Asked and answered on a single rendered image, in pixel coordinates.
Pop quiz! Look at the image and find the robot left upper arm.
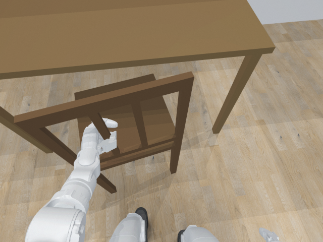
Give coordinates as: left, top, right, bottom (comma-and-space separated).
27, 206, 86, 242

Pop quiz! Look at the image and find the chair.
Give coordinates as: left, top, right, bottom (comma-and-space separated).
14, 71, 194, 194

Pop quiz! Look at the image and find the robot right hand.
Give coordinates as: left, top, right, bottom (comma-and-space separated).
259, 227, 282, 242

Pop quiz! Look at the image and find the left robot shin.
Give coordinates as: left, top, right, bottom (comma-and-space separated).
127, 213, 142, 218

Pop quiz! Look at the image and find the robot left forearm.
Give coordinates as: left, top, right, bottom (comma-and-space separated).
25, 148, 100, 242

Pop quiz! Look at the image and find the robot left hand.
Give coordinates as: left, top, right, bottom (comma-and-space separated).
81, 118, 118, 155

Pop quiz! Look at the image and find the robot left foot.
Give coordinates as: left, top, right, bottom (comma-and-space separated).
135, 207, 148, 242

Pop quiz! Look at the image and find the table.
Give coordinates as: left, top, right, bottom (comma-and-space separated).
0, 0, 276, 154

